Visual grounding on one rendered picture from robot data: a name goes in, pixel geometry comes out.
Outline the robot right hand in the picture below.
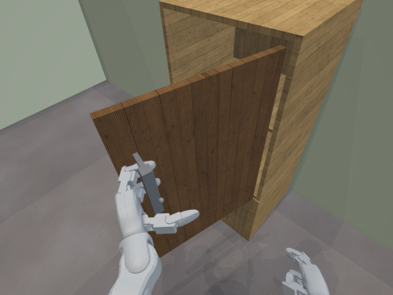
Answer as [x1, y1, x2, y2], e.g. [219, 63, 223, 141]
[282, 248, 330, 295]

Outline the robot left hand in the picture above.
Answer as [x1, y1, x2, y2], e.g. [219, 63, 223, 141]
[114, 161, 200, 240]

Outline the cupboard door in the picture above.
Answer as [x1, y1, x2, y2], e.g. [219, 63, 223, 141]
[90, 45, 287, 258]

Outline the robot left forearm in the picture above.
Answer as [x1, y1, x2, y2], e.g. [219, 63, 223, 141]
[108, 232, 161, 295]

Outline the handle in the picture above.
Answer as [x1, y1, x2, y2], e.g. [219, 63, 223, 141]
[133, 152, 164, 215]

